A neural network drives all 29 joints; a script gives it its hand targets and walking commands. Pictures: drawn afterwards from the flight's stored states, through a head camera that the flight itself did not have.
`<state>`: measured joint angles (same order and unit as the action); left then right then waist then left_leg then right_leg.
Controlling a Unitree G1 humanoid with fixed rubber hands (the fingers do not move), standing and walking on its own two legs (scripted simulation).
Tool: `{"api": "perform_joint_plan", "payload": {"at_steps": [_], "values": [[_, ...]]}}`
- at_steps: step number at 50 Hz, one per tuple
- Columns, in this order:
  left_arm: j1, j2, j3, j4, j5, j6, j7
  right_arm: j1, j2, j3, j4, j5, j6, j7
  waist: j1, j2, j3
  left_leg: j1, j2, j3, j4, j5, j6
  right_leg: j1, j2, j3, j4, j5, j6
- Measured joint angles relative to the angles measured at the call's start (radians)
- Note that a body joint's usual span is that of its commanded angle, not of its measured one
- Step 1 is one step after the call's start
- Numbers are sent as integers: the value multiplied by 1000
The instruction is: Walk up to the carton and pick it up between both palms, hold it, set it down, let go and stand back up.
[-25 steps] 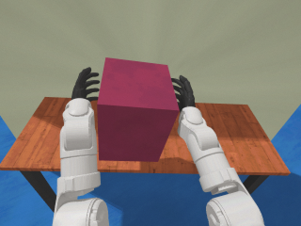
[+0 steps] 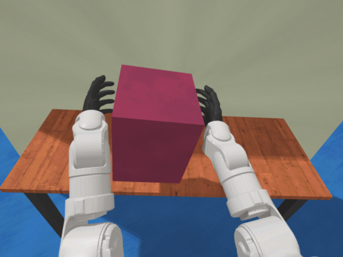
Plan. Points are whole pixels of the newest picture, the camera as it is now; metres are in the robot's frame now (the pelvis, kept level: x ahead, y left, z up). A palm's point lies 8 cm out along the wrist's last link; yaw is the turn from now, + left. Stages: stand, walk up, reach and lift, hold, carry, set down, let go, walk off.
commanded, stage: hold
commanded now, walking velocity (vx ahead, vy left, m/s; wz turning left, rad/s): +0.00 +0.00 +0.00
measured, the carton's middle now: (152, 127) +0.38 +0.02 +0.13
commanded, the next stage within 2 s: none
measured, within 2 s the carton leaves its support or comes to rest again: neither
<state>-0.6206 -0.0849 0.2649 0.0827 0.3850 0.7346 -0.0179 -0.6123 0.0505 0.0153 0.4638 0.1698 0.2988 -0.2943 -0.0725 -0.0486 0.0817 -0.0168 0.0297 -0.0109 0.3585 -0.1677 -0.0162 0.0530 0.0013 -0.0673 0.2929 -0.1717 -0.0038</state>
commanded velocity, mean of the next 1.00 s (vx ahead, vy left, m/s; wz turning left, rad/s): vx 0.00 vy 0.00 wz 0.00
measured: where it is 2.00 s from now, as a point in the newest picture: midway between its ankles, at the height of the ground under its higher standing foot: outside the picture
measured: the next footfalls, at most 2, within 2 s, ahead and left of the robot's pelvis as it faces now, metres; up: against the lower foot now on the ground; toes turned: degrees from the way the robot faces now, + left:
none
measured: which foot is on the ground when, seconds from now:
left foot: down 0.00-1.00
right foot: down 0.00-1.00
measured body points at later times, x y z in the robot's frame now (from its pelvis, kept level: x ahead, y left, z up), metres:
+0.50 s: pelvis +0.00 +0.00 +0.00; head -0.03 +0.03 +0.45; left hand +0.37 +0.14 +0.19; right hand +0.37 -0.12 +0.17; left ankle +0.03 +0.13 -0.75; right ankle +0.01 -0.11 -0.75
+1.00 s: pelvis +0.00 +0.00 +0.00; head -0.04 +0.03 +0.45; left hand +0.37 +0.15 +0.19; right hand +0.37 -0.12 +0.17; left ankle +0.03 +0.13 -0.75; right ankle +0.01 -0.11 -0.75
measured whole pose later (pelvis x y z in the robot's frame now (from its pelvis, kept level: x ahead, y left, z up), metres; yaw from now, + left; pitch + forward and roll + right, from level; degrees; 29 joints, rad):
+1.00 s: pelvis +0.00 +0.00 +0.00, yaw +0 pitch -10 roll -1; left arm -0.64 -0.08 0.27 0.12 0.39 0.73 -0.01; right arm -0.64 0.05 -0.01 0.50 0.15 0.29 -0.28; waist -0.07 -0.05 0.07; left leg -0.03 0.03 -0.01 0.36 -0.16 -0.01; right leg 0.04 0.00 -0.07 0.30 -0.17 0.00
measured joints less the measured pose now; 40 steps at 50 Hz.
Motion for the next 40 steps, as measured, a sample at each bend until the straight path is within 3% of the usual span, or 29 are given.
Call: {"api": "perform_joint_plan", "payload": {"at_steps": [30, 40], "values": [[58, -12, -24, -72, -28, -6, 18, 47, -15, 31, -78, 25, 0, -13, -9, 12, -5, -10, 1, -6, 23, -13, 3, 4, 3, -3, -7, 3, 3], [-14, -8, 15, 11, 4, 4, 6, -16, 0, -10, 11, -7, 7, 2, 9, -6, -9, 8, 1, 8, -1, 5, 2, 0, 2, 12, 6, 5, 0]]}}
